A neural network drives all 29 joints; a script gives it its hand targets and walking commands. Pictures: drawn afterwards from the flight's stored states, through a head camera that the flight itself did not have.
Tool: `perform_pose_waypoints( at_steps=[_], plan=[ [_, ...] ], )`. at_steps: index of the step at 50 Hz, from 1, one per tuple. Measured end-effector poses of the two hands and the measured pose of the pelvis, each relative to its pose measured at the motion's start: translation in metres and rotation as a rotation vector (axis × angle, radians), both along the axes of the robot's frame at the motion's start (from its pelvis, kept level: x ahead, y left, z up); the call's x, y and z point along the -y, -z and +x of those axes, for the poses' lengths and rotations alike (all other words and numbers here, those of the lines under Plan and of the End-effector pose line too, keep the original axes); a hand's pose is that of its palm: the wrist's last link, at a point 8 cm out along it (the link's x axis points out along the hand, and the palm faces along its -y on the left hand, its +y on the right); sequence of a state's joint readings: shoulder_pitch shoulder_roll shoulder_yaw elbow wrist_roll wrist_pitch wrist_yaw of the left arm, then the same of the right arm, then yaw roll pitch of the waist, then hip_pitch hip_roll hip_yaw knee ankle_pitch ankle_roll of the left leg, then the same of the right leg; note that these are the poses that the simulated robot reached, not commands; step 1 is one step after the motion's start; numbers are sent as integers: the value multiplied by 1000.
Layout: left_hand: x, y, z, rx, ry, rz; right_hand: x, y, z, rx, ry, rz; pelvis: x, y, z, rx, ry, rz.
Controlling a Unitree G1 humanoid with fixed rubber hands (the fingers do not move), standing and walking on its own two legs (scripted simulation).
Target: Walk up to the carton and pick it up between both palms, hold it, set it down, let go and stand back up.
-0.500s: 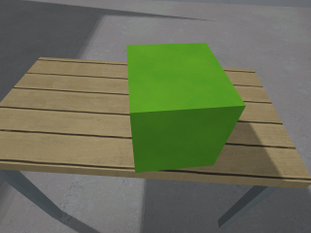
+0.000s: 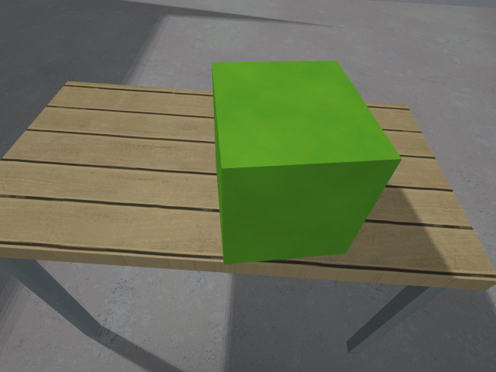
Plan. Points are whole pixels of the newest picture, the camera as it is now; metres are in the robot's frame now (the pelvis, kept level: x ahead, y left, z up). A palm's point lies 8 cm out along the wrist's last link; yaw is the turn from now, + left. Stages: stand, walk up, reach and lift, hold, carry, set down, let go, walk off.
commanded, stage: stand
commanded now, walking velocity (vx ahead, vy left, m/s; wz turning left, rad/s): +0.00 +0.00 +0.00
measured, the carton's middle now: (281, 161) +0.47 -0.04 +0.07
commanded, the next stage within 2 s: none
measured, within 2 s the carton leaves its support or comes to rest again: neither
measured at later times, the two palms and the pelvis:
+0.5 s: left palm out of the picture -0.04 +0.21 -0.14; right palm out of the picture +0.03 -0.23 -0.15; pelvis +0.02 -0.01 +0.00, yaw +0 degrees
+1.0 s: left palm out of the picture +0.00 +0.20 -0.15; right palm out of the picture +0.06 -0.24 -0.15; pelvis +0.04 -0.02 -0.01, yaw +0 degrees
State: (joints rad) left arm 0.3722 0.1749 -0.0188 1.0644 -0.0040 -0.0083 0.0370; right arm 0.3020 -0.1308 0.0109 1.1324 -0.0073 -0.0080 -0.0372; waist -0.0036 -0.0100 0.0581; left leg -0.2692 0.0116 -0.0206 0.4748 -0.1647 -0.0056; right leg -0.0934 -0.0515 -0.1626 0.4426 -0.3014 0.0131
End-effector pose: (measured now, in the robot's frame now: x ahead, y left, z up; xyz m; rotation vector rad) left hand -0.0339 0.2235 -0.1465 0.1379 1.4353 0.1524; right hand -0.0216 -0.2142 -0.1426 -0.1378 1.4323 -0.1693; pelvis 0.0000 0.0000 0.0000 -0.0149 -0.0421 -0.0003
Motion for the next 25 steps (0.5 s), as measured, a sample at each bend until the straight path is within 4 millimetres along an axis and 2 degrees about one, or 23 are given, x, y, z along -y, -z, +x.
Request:
perform_pose_waypoints(
  at_steps=[6,14,19,25],
  plan=[
    [-2,-1,-14,-35,-23,9,-1,1,3,16,2,4,0,0,1,-10,-3,5],
    [3,-5,-27,-74,-51,17,3,3,20,49,-15,11,4,1,6,-14,-4,6],
    [9,-4,-23,-75,-56,12,8,3,32,62,-26,5,8,2,12,-13,-4,7],
    [16,-2,-7,-53,-49,4,14,3,47,76,-38,-2,12,3,19,-14,-3,10]
  ],
)
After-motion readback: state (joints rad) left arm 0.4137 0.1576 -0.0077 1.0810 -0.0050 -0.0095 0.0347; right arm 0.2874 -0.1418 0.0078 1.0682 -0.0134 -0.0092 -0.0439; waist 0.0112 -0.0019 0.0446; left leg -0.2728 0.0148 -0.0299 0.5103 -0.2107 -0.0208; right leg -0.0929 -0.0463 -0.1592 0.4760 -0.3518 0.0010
